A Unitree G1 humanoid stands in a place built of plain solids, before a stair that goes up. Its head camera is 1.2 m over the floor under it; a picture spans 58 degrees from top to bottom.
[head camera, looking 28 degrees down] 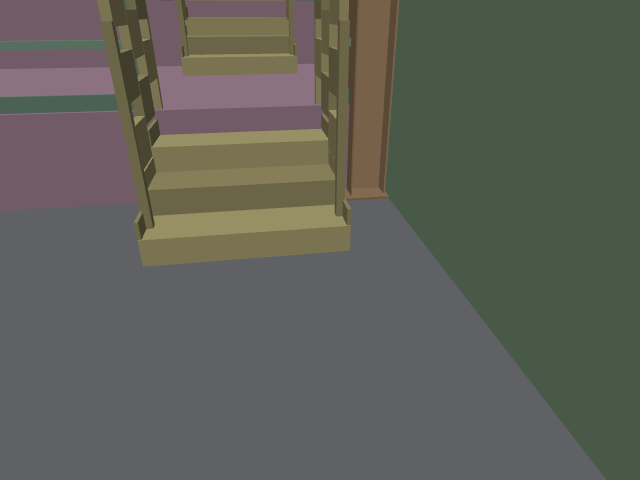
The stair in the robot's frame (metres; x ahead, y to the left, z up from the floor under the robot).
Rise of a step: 0.16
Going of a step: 0.30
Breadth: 1.12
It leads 9 degrees to the left of straight ahead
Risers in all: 4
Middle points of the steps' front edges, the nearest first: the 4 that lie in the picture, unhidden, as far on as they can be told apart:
2.04 0.38 0.16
2.34 0.43 0.32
2.63 0.48 0.47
2.93 0.52 0.63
